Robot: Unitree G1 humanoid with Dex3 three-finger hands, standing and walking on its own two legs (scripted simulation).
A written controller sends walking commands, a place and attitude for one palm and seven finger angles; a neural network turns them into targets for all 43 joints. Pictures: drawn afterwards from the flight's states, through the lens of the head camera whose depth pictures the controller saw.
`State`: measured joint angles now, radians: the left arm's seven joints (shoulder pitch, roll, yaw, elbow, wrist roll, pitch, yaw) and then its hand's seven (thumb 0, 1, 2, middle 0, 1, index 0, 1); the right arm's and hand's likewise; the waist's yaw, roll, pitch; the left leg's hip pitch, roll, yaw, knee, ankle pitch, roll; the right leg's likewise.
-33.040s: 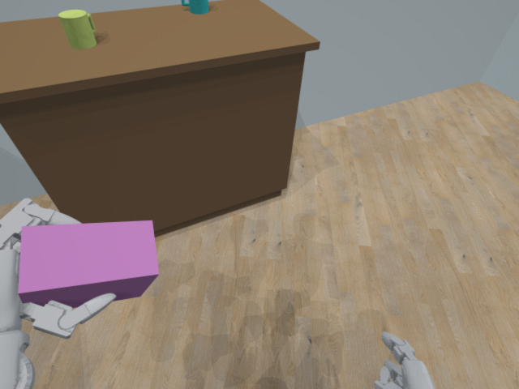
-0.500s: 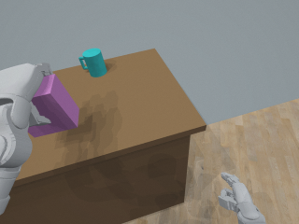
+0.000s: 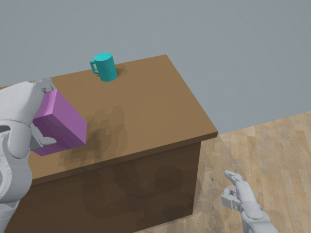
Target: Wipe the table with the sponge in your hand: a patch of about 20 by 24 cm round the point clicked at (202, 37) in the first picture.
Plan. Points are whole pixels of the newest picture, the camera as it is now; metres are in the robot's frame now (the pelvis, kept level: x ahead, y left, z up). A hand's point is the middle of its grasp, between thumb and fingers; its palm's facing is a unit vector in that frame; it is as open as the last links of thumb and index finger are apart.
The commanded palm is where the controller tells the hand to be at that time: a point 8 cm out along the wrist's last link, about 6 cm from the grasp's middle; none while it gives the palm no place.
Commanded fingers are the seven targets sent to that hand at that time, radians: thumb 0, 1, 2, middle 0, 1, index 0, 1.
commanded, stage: bring the sponge back beside the body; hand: left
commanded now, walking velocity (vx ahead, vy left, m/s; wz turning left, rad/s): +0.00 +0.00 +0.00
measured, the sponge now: (54, 130) +0.25 +0.29 +0.18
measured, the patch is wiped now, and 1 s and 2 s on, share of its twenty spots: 0.95 0.95 0.95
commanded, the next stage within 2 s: step back with the hand held close in 0.82 s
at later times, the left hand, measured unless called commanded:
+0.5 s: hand (39, 137) +0.20 +0.27 +0.22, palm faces +0.30 -0.13 -0.95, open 10.6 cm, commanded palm +0.14 +0.28 +0.29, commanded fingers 0.00 0.10 1.30 -1.20 -1.60 -1.20 -1.60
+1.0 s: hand (49, 130) +0.21 +0.25 +0.23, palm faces +0.38 -0.41 -0.83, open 10.6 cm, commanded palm +0.15 +0.27 +0.28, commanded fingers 0.00 0.10 1.30 -1.20 -1.60 -1.20 -1.60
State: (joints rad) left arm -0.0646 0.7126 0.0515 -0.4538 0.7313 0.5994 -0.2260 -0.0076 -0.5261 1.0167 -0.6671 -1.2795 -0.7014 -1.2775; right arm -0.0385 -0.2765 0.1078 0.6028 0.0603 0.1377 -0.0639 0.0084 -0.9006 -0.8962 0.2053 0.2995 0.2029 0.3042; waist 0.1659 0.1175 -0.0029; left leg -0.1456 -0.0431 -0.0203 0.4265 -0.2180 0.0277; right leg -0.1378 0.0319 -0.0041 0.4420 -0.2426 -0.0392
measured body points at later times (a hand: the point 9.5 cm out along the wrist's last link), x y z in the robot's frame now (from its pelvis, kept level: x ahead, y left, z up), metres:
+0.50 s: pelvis -0.01 -0.01 +0.00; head -0.04 -0.05 +0.44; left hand +0.18 +0.27 +0.27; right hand +0.26 -0.18 -0.06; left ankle +0.01 +0.10 -0.74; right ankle +0.00 -0.10 -0.74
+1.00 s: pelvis -0.01 -0.01 +0.00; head -0.04 -0.06 +0.44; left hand +0.19 +0.27 +0.27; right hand +0.26 -0.19 -0.06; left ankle +0.01 +0.10 -0.74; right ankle +0.00 -0.10 -0.74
